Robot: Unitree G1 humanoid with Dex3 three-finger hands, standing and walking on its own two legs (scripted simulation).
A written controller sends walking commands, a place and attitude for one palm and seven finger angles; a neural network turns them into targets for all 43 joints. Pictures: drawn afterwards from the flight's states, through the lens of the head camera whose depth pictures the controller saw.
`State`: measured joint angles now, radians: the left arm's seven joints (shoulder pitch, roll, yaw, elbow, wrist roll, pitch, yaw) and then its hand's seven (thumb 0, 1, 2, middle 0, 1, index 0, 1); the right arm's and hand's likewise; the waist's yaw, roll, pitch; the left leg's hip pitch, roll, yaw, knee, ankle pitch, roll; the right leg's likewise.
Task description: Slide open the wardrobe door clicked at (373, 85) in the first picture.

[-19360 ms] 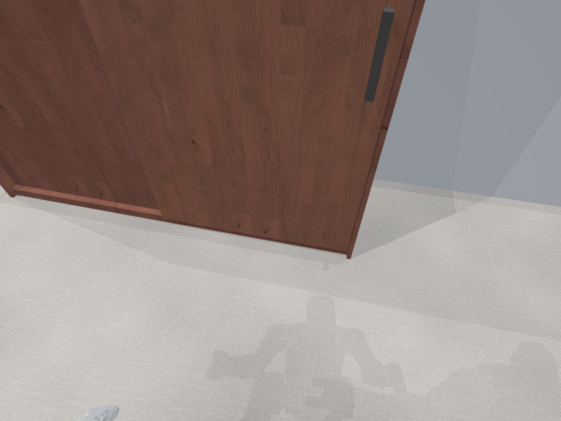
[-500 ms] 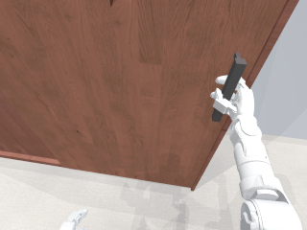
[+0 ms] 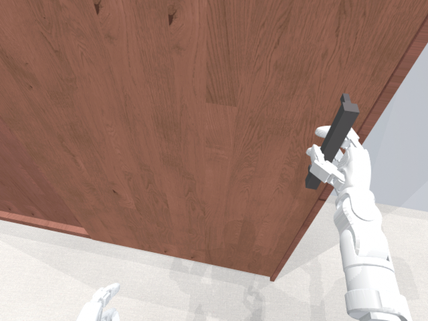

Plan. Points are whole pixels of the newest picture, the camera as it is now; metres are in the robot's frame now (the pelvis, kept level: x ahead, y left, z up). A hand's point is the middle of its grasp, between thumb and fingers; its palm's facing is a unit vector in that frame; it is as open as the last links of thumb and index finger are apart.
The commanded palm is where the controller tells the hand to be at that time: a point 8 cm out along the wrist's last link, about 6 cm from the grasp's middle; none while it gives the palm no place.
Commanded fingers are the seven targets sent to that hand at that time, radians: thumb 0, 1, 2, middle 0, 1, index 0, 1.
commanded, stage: tug the door sideways, standing still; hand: right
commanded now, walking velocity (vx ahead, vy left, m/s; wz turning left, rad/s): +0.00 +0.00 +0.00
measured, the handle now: (326, 145) +0.44 -0.16 +0.12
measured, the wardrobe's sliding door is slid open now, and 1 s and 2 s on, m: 0.00 0.02 0.06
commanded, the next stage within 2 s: step sideways, sliding the door along in 1.00 s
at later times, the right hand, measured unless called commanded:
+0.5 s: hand (315, 163) +0.39 -0.13 +0.13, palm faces +0.14 +0.99 -0.01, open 5.9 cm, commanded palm +0.36 -0.13 +0.13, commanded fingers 0.00 -0.90 -0.90 0.45 1.40 0.45 1.40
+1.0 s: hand (304, 162) +0.39 -0.11 +0.12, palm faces +0.13 +0.99 -0.03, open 6.0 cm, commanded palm +0.36 -0.10 +0.13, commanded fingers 0.00 -0.90 -0.90 0.45 1.40 0.45 1.40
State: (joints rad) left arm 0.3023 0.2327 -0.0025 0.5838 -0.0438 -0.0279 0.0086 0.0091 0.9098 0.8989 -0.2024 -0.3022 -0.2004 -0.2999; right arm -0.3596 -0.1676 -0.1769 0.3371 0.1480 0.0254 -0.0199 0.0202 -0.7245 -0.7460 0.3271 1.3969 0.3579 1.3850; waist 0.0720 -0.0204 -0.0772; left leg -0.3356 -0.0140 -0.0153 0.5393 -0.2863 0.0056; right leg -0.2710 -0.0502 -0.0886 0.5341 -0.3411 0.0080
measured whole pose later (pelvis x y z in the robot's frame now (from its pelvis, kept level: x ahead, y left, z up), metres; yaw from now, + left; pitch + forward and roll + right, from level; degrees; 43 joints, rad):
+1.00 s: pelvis -0.02 -0.01 -0.01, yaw -7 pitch +5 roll +1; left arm 0.29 0.21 -0.01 0.67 -0.02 -0.04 -0.01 0.01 0.91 0.90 -0.20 -0.30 -0.20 -0.30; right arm -0.62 -0.04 0.08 0.53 0.11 0.02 -0.22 0.01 -0.75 -0.80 0.29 1.36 0.26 1.40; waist 0.00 -0.03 -0.05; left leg -0.40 0.05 0.09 0.64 -0.33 -0.01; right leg -0.40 0.00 0.02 0.67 -0.37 -0.01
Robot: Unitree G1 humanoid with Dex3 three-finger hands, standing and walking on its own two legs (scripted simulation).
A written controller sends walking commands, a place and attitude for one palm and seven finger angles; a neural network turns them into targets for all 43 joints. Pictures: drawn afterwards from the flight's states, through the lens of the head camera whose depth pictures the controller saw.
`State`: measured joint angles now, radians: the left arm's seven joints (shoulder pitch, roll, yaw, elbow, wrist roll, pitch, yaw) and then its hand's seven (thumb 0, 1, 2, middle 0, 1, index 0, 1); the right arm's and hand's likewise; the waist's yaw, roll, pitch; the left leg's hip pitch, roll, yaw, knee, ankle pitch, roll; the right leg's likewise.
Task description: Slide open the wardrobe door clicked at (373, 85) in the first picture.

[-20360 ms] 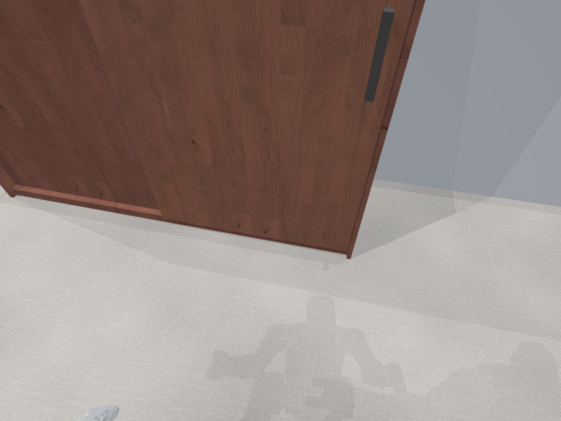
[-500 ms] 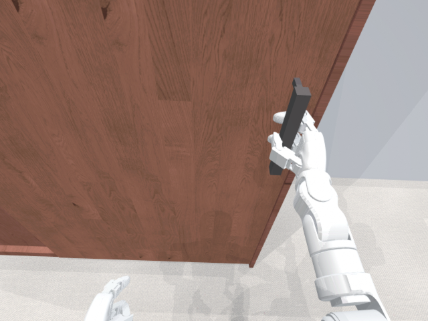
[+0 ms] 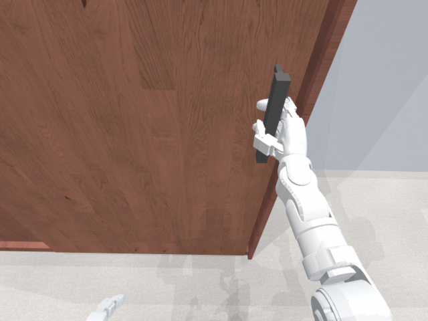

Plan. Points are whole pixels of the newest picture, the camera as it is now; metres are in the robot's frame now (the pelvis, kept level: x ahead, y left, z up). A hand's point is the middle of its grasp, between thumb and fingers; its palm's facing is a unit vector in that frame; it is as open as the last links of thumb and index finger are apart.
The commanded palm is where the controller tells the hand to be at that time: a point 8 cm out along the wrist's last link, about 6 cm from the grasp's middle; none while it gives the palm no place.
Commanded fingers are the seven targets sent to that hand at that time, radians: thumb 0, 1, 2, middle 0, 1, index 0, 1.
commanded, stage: step sideways, sliding the door along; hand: right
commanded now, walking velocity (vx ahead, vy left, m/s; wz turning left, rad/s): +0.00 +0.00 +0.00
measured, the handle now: (268, 118) +0.47 -0.07 +0.14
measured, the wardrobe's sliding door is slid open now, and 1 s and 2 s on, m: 0.02 0.06 0.29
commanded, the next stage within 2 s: none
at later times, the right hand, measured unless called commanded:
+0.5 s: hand (248, 137) +0.42 -0.03 +0.13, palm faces -0.01 +0.99 -0.12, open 6.1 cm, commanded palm +0.40 -0.05 +0.14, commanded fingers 0.00 -0.90 -0.90 0.45 1.40 0.45 1.40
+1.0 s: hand (233, 133) +0.43 +0.00 +0.13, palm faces +0.27 +0.96 -0.09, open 6.3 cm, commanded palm +0.39 +0.02 +0.14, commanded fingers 0.00 -0.90 -0.90 0.45 1.40 0.45 1.40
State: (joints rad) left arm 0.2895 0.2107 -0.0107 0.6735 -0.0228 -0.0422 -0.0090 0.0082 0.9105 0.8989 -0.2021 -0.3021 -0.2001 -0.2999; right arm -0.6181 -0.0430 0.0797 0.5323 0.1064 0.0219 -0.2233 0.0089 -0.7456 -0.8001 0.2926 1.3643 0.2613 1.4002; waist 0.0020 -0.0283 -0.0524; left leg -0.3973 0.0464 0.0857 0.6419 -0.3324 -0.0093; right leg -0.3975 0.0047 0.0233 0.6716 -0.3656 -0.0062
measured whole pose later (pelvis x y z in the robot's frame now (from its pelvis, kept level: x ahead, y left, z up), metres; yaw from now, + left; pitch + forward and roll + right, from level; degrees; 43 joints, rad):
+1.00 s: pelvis +0.03 +0.18 -0.01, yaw -2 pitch -5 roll +5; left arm 0.08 0.16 -0.02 0.61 -0.06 0.00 0.02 0.01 0.91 0.90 -0.21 -0.30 -0.20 -0.30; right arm -0.58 -0.20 -0.05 0.34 0.09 -0.04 -0.17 -0.01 -0.73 -0.86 0.38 1.40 0.19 1.40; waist -0.11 -0.11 0.26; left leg -0.25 0.04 0.09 0.63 -0.26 -0.05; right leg -0.30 -0.30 0.10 0.75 -0.33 0.10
